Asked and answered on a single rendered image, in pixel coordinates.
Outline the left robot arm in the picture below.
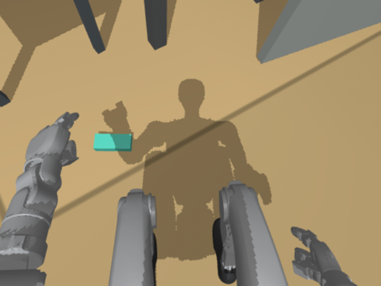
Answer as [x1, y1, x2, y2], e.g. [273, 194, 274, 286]
[0, 155, 62, 286]

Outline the right robot hand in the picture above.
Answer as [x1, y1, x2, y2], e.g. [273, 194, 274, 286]
[291, 226, 341, 285]

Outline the right robot arm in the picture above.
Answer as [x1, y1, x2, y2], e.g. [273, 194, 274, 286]
[320, 269, 357, 286]

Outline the small box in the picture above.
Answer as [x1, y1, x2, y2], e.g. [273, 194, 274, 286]
[93, 133, 132, 151]

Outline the left robot hand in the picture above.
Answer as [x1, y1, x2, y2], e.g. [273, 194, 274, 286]
[26, 112, 79, 167]

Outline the right robot foot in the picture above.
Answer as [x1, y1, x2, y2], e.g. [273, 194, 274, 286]
[213, 218, 236, 284]

